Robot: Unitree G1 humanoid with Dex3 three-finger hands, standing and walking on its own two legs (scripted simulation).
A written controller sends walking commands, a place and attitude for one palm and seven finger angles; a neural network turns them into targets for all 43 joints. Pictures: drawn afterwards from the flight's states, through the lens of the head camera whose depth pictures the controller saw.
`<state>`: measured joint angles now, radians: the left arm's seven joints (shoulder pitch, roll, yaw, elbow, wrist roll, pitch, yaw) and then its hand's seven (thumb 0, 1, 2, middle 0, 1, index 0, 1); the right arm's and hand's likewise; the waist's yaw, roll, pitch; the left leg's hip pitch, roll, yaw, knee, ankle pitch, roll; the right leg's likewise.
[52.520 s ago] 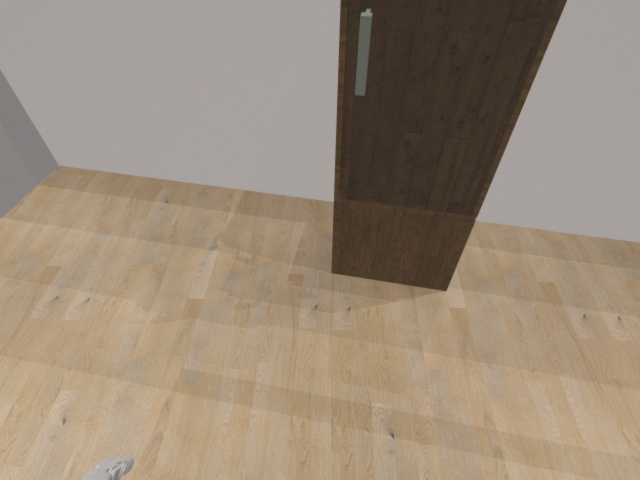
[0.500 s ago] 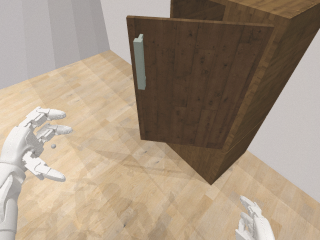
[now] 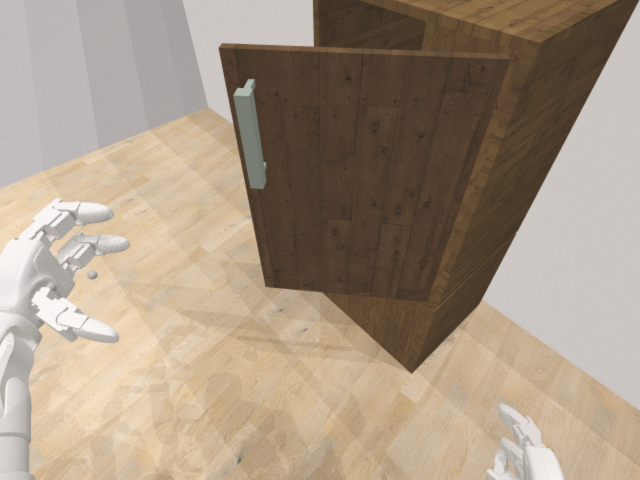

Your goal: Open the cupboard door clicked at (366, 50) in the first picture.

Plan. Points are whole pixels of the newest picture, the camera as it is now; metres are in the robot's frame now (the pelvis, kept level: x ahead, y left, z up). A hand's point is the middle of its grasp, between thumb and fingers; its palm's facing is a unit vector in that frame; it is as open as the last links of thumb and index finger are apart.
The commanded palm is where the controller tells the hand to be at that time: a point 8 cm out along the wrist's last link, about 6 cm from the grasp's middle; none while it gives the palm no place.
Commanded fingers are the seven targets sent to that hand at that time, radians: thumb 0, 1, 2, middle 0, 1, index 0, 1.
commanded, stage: raise the hand with hooked fingers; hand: left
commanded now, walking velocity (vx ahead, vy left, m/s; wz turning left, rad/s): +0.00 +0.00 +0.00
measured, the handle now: (254, 136) +0.60 +0.15 +0.13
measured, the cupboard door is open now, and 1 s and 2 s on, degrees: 41 41 41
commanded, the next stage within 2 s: move the hooked fingers beside the handle in 0.12 s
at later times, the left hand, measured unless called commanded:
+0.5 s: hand (120, 251) +0.33 +0.27 +0.13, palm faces -0.01 -1.00 -0.03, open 14.0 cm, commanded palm +0.31 +0.31 +0.14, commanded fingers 0.00 -0.50 0.30 -0.30 -1.20 -0.30 -1.20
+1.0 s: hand (155, 210) +0.40 +0.25 +0.14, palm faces -0.04 -1.00 -0.02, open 14.0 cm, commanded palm +0.38 +0.29 +0.13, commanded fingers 0.00 -0.50 0.30 -0.30 -1.20 -0.30 -1.20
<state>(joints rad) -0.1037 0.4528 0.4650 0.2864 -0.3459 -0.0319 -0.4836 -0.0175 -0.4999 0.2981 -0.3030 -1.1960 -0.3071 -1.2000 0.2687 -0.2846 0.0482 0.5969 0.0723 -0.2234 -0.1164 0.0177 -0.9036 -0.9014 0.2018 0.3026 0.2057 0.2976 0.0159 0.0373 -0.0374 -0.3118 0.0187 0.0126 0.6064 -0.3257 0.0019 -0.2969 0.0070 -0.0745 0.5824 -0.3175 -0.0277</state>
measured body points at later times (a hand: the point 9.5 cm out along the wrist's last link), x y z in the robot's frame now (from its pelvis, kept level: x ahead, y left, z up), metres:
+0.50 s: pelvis +0.00 +0.00 +0.00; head +0.02 -0.01 +0.45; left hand +0.33 +0.32 +0.14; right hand +0.16 -0.25 -0.09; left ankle -0.01 +0.12 -0.73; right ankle -0.01 -0.10 -0.73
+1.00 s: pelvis +0.00 +0.02 +0.00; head +0.03 +0.02 +0.45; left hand +0.40 +0.30 +0.14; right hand +0.10 -0.24 -0.10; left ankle -0.01 +0.12 -0.73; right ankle -0.01 -0.10 -0.73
